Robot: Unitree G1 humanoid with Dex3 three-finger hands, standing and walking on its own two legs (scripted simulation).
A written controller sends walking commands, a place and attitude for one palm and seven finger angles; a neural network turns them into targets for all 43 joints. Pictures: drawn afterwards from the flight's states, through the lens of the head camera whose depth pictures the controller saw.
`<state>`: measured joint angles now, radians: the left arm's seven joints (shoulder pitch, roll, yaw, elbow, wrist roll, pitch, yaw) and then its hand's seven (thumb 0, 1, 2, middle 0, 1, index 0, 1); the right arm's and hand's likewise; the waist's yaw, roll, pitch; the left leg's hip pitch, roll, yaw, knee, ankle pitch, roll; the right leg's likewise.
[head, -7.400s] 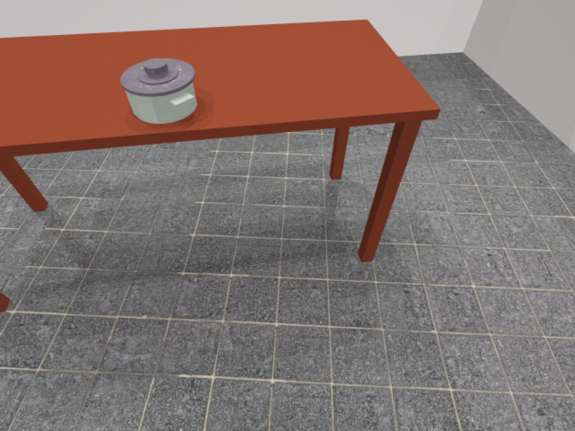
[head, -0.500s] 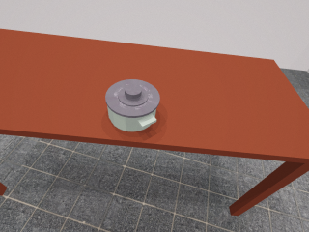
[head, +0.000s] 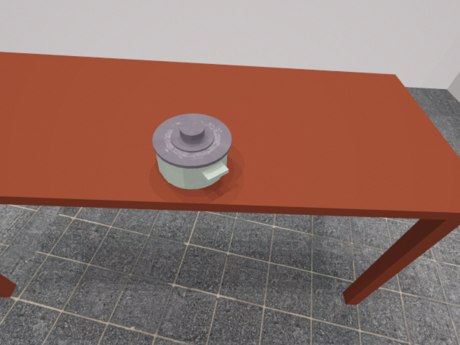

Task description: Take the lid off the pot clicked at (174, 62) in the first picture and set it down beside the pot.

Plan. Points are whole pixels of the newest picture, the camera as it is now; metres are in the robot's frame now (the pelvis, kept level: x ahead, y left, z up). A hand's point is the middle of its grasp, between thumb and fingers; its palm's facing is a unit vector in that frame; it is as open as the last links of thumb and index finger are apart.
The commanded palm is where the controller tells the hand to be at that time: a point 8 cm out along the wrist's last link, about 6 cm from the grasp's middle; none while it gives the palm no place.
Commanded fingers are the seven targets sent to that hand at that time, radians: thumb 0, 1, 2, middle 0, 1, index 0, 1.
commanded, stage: look again from close up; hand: left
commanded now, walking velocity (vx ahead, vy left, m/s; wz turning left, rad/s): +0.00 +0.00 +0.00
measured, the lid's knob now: (192, 130) +0.51 +0.11 +0.09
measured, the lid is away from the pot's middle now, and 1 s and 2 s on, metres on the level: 0.00 0.00 0.00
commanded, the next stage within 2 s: lift the closed hand beside the body in 0.96 s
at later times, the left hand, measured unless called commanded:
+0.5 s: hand out of the picture +0.02 +0.19 -0.19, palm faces +0.01 -0.98 -0.19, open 7.4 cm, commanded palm none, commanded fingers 0.00 0.90 0.90 -0.20 -0.30 -0.20 -0.30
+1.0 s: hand out of the picture +0.02 +0.19 -0.19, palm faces +0.00 -0.99 -0.16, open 7.4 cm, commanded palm none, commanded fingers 0.00 0.90 0.90 -0.20 -0.30 -0.20 -0.30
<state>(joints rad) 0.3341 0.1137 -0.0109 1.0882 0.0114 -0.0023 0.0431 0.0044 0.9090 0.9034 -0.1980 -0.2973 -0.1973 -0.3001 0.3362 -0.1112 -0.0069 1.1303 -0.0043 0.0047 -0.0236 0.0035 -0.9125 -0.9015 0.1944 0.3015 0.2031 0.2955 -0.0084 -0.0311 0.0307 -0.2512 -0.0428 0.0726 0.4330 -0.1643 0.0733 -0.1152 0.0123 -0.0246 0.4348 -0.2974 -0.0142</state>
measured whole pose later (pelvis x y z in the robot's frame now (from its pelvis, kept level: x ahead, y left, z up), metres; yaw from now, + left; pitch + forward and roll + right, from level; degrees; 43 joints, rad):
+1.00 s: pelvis +0.04 +0.02 +0.00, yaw -1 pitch +0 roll -1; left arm 0.32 0.17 -0.02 1.06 0.02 -0.01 0.05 0.00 0.91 0.90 -0.20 -0.30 -0.20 -0.30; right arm 0.23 -0.15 0.00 1.06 0.00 -0.03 -0.03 0.00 -0.93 -0.90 0.20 0.30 0.20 0.30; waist 0.01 -0.05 0.04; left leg -0.25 -0.07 0.09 0.48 -0.24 0.11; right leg -0.09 -0.02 0.00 0.44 -0.35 0.02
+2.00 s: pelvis +0.02 -0.04 +0.00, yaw +1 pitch -2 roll +0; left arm 0.71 0.28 0.16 -0.21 -0.04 -0.07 0.06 0.01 0.90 0.90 -1.29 -1.49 -1.29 -1.49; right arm 0.22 -0.21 0.01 0.62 0.02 -0.08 -0.07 0.01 -0.90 -0.90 0.20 0.30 0.21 0.30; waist 0.05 0.06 0.01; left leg -0.20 -0.01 0.04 0.43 -0.19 0.02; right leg -0.04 0.06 -0.04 0.38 -0.31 -0.06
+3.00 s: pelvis +0.00 -0.01 +0.00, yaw +1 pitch +0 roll -1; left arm 0.37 0.64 0.08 -0.36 0.73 0.13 -0.09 0.01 0.61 1.05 -1.20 -1.18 -1.20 -1.18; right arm 0.10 -0.29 0.01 0.56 0.06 0.14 0.00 0.01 -0.91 -0.90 0.19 0.30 0.20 0.30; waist 0.07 0.15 -0.02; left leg -0.33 -0.03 0.04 0.51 -0.19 0.06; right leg -0.18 0.03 -0.04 0.50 -0.33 -0.03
